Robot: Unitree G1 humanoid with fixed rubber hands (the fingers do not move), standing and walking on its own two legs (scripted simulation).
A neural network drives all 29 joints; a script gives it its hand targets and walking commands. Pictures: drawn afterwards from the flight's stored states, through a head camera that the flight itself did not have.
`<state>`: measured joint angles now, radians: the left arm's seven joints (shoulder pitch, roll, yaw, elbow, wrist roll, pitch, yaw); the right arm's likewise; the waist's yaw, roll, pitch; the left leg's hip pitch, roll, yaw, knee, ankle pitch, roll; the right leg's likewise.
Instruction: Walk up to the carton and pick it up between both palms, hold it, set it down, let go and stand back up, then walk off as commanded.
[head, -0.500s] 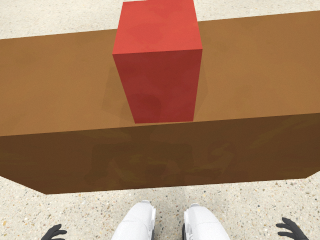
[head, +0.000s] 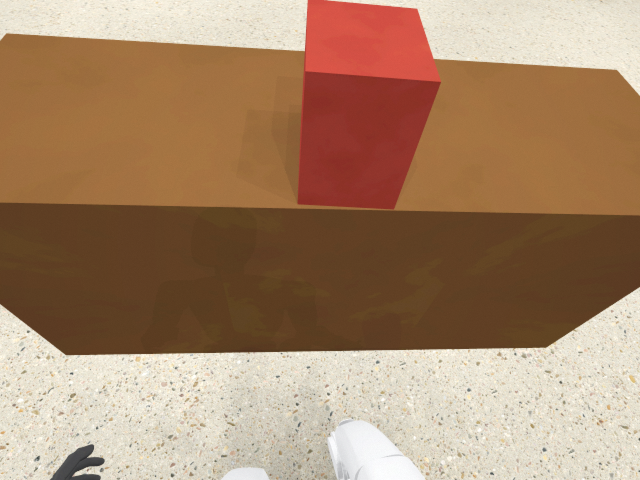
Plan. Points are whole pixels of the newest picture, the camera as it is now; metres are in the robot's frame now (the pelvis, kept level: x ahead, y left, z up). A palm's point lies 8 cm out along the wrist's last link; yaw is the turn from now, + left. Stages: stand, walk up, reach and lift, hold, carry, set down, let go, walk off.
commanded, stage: walk off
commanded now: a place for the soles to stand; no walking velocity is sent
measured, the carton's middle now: (354, 111) +0.63 -0.05 +0.08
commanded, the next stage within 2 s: stand in 1.98 s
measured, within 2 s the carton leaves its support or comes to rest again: neither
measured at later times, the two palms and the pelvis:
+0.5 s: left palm out of the picture +0.01 +0.27 -0.09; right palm out of the picture -0.06 -0.33 -0.14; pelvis -0.13 -0.01 -0.01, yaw -3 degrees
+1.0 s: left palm out of the picture -0.19 +0.28 -0.13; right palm out of the picture -0.20 -0.34 -0.13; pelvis -0.29 -0.03 -0.03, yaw -3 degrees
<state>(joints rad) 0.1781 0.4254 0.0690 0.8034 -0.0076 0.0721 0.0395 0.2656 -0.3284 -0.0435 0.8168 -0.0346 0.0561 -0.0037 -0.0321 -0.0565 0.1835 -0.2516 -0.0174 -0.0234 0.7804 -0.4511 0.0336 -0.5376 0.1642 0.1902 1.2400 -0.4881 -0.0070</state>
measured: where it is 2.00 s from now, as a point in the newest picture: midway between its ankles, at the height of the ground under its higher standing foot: outside the picture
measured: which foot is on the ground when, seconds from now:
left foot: down 0.00-0.28, up 0.30-0.58, down 0.60-0.96, up 0.98-1.00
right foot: up 0.00-0.22, down 0.24-0.64, up 0.66-0.90, down 0.92-1.00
